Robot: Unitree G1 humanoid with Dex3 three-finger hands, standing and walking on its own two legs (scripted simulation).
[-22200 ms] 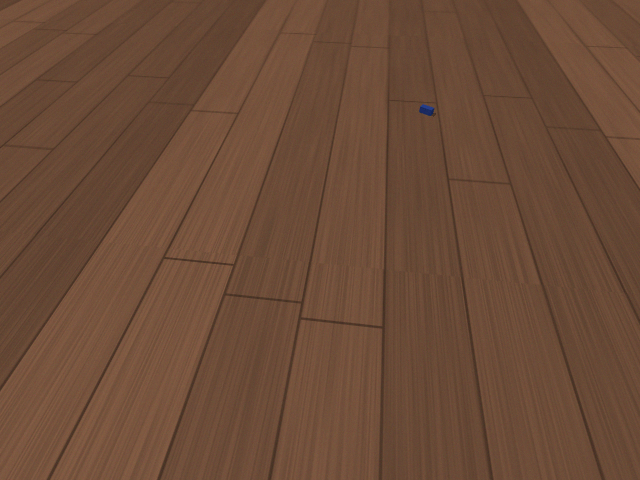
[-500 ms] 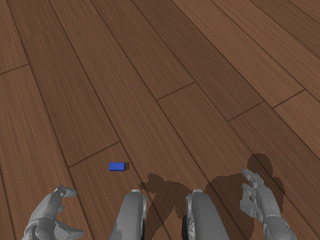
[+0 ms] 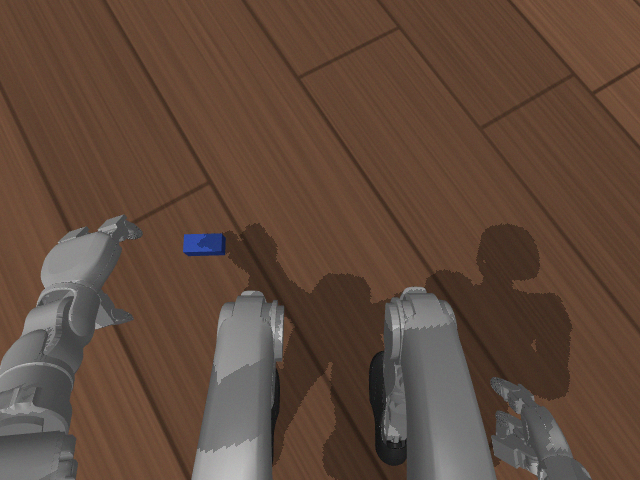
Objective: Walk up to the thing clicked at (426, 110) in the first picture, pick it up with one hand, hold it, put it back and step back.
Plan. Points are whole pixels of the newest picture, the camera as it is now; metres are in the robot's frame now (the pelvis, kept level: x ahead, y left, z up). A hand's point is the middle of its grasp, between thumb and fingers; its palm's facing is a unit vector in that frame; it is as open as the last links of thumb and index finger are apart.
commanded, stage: rise first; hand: left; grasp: from above
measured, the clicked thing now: (205, 244) +0.45 +0.26 -0.40
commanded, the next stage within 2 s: approach in 1.36 s
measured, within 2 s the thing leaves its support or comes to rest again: neither
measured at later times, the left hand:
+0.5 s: hand (137, 257) +0.39 +0.32 -0.22, palm faces -0.45 -0.06 -0.89, open 12.7 cm
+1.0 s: hand (153, 248) +0.41 +0.31 -0.26, palm faces -0.45 -0.05 -0.89, open 12.1 cm
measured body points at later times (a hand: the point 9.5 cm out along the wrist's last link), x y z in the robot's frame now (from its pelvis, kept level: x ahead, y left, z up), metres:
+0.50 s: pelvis +0.00 +0.01 -0.06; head +0.21 +0.06 +0.33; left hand +0.41 +0.32 -0.17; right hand +0.08 -0.28 -0.18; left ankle +0.08 +0.12 -0.38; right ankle +0.10 -0.13 -0.38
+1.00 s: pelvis +0.01 +0.01 -0.08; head +0.24 +0.06 +0.30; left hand +0.43 +0.31 -0.21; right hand +0.08 -0.27 -0.20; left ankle +0.08 +0.12 -0.38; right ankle +0.10 -0.13 -0.38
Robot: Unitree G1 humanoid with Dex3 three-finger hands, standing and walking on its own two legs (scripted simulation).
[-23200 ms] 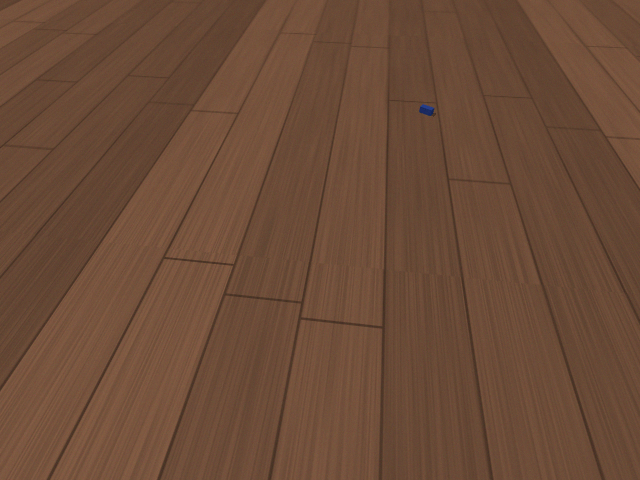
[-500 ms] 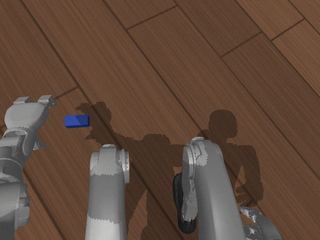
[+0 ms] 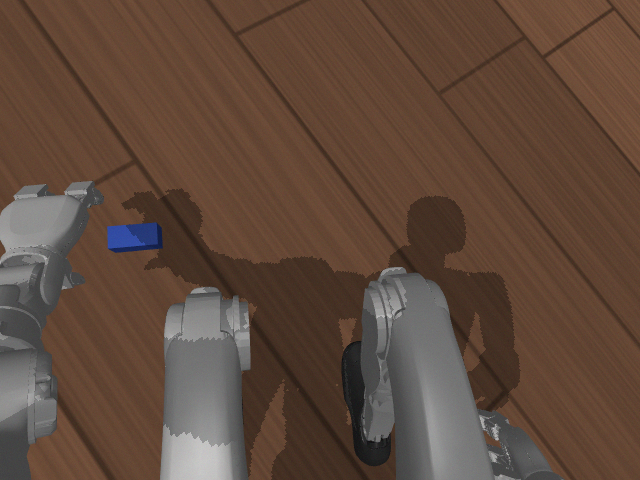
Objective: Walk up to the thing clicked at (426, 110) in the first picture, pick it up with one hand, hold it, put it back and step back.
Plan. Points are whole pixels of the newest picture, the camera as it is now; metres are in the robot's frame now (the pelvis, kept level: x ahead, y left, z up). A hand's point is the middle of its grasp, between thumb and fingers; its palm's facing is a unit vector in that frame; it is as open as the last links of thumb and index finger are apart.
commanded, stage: rise first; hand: left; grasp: from above
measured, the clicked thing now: (136, 237) +0.44 +0.27 -0.32
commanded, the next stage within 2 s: approach in 0.36 s
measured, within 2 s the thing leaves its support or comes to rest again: neither
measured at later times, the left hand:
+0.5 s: hand (74, 244) +0.40 +0.31 -0.19, palm faces -0.45 -0.08 -0.89, open 12.2 cm
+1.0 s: hand (128, 206) +0.46 +0.25 -0.21, palm faces -0.43 -0.06 -0.90, open 13.3 cm
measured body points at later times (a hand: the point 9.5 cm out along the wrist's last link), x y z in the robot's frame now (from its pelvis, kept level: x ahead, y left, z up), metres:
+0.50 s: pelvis +0.00 +0.00 -0.01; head +0.23 +0.07 +0.37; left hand +0.42 +0.31 -0.14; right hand +0.07 -0.28 -0.12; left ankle +0.07 +0.12 -0.30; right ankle +0.10 -0.13 -0.30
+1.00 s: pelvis +0.00 +0.00 -0.01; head +0.25 +0.05 +0.36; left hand +0.48 +0.25 -0.16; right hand +0.03 -0.28 -0.11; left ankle +0.07 +0.12 -0.30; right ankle +0.10 -0.13 -0.30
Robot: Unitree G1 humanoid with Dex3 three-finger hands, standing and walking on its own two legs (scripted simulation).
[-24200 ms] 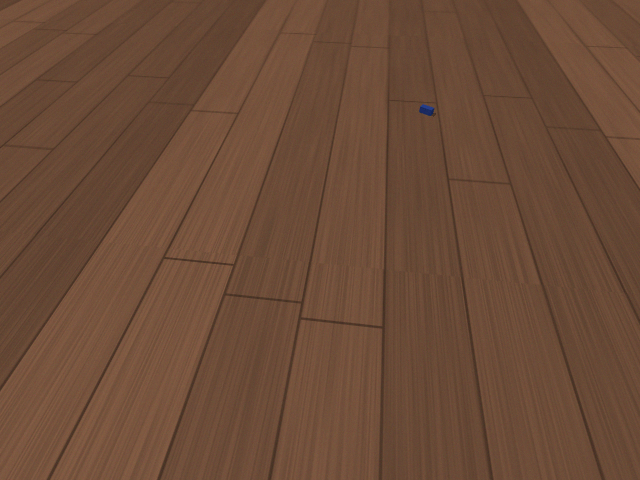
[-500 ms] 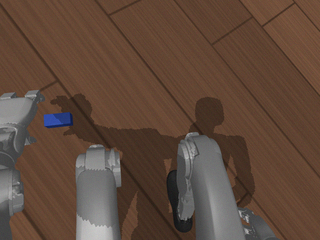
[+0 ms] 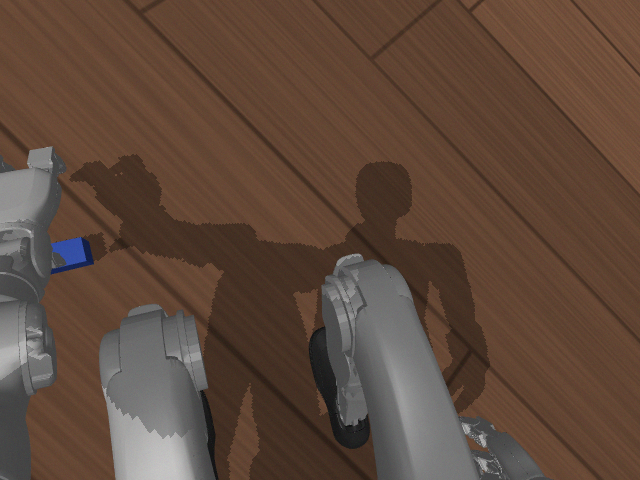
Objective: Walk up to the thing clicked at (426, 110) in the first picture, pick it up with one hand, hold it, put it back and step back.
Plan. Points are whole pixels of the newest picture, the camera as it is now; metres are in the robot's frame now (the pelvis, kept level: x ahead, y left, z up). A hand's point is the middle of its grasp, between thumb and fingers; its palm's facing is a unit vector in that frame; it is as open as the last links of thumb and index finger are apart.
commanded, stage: approach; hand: left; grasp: from above
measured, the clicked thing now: (59, 257) +0.43 +0.29 -0.30
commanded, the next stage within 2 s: rest palm in 0.44 s
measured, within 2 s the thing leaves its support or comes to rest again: neither
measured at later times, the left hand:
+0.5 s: hand (24, 246) +0.42 +0.28 -0.18, palm faces -0.44 -0.09 -0.90, open 13.4 cm
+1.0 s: hand (43, 259) +0.41 +0.29 -0.24, palm faces -0.49 -0.12 -0.86, open 13.9 cm
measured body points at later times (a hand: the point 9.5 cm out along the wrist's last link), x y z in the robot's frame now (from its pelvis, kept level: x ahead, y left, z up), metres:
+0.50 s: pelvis -0.01 +0.00 +0.00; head +0.22 +0.09 +0.38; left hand +0.44 +0.29 -0.13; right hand +0.09 -0.28 -0.09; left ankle +0.06 +0.12 -0.28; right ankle +0.11 -0.13 -0.28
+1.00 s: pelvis +0.00 +0.00 -0.02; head +0.25 +0.09 +0.34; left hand +0.44 +0.29 -0.19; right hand +0.03 -0.26 -0.10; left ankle +0.06 +0.12 -0.28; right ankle +0.11 -0.13 -0.28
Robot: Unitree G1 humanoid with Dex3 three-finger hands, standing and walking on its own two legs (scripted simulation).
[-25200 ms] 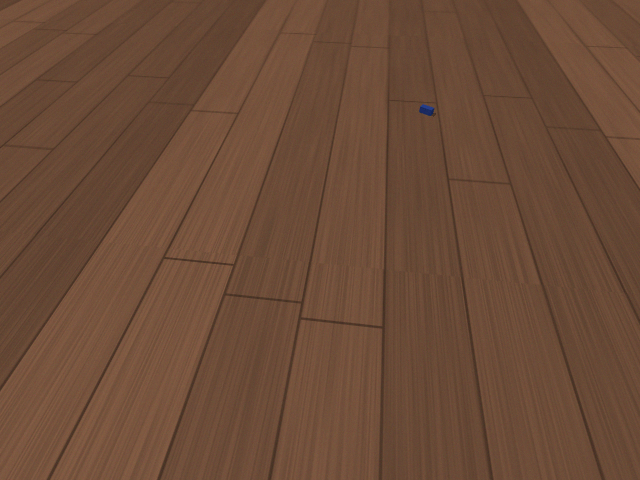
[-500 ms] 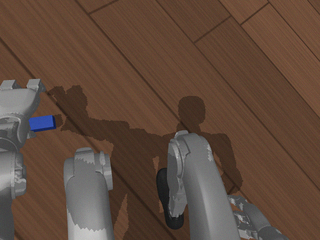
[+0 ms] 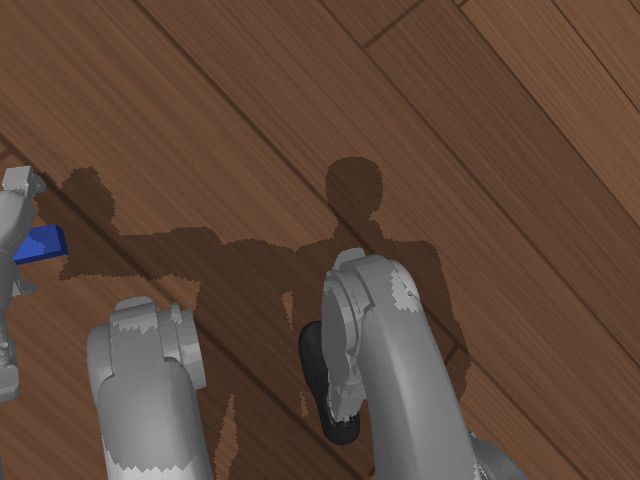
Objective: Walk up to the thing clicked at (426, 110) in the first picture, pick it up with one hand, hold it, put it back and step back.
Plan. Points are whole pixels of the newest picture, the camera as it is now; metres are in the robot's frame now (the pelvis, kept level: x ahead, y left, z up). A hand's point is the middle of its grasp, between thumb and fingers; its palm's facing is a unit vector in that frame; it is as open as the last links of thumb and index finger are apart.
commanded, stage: rest palm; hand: left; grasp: from above
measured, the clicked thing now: (30, 246) +0.42 +0.30 -0.28
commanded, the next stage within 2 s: close in 0.56 s
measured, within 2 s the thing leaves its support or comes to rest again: neither
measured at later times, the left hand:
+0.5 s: hand (12, 246) +0.41 +0.31 -0.25, palm faces -0.48 -0.16 -0.86, open 13.8 cm
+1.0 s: hand (36, 230) +0.43 +0.28 -0.26, palm faces -0.38 -0.12 -0.92, open 12.9 cm
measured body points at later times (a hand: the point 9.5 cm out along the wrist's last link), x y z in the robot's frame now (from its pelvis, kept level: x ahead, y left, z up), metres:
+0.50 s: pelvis +0.00 +0.01 +0.00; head +0.26 +0.11 +0.34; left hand +0.43 +0.31 -0.20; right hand +0.05 -0.26 -0.08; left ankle +0.06 +0.12 -0.27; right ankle +0.11 -0.13 -0.27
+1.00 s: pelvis -0.01 +0.01 +0.00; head +0.26 +0.13 +0.34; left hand +0.45 +0.28 -0.20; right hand +0.06 -0.26 -0.05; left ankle +0.06 +0.12 -0.27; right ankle +0.11 -0.13 -0.27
